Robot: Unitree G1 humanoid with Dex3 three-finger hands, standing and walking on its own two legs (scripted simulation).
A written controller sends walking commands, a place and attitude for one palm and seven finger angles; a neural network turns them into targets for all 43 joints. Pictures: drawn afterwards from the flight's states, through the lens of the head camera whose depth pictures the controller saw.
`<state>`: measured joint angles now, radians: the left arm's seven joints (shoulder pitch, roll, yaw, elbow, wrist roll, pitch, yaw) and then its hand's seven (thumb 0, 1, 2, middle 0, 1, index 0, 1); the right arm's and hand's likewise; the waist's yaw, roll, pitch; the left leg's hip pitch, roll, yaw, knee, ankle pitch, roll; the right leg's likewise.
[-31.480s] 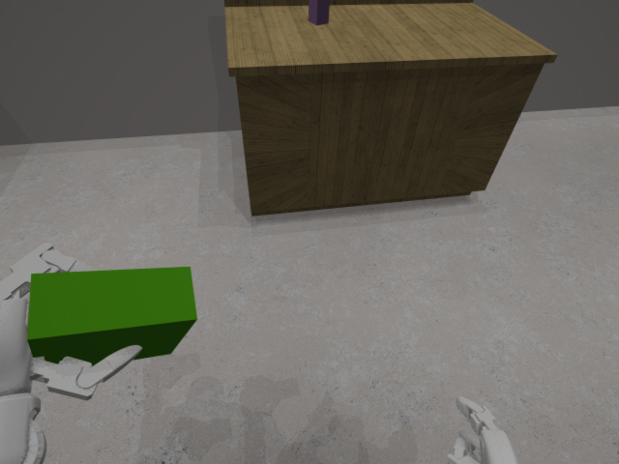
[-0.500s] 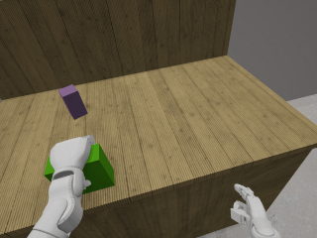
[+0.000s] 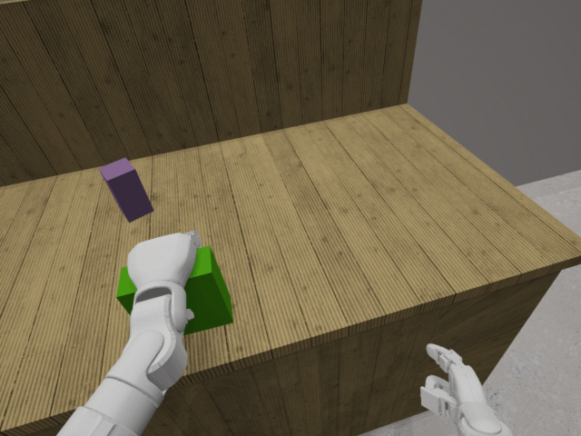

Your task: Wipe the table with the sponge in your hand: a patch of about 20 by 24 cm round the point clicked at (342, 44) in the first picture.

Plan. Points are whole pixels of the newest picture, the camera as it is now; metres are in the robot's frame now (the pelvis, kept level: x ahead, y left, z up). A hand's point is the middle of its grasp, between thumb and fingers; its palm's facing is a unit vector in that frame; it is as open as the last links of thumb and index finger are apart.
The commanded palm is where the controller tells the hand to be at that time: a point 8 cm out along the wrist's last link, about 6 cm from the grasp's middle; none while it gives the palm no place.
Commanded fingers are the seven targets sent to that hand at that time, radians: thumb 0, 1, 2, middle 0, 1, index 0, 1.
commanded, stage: wipe forward along the third lane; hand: left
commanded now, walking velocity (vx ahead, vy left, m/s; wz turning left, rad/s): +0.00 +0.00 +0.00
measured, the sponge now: (185, 304) +0.29 +0.22 +0.02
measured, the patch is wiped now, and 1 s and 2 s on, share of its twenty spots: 0.95 1.00 1.00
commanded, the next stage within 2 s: wipe back along the third lane in 1.48 s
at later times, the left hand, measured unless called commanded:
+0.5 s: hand (183, 259) +0.34 +0.23 +0.07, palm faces -0.03 -0.04 -1.00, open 9.8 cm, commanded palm +0.32 +0.22 +0.10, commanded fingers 0.00 0.10 1.30 -1.20 -1.60 -1.20 -1.60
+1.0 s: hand (185, 238) +0.39 +0.24 +0.07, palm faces -0.05 -0.01 -1.00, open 9.8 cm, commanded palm +0.37 +0.24 +0.10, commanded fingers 0.00 0.10 1.30 -1.20 -1.60 -1.20 -1.60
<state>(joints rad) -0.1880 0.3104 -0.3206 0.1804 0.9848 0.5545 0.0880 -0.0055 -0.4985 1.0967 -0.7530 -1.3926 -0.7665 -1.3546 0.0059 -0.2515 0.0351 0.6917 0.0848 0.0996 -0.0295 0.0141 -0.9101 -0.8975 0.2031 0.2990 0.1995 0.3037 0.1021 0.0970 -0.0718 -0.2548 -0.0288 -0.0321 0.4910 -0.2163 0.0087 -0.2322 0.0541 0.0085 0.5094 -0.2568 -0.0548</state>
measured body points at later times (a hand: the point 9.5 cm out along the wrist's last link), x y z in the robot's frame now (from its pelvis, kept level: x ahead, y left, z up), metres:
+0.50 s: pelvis +0.00 -0.01 +0.00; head -0.02 -0.05 +0.45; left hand +0.34 +0.23 +0.13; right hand +0.20 -0.24 -0.11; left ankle +0.03 +0.12 -0.74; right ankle +0.01 -0.09 -0.74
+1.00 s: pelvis -0.01 -0.01 -0.01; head -0.01 -0.03 +0.44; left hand +0.38 +0.24 +0.13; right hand +0.16 -0.25 -0.12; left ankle +0.03 +0.12 -0.74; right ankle +0.01 -0.09 -0.74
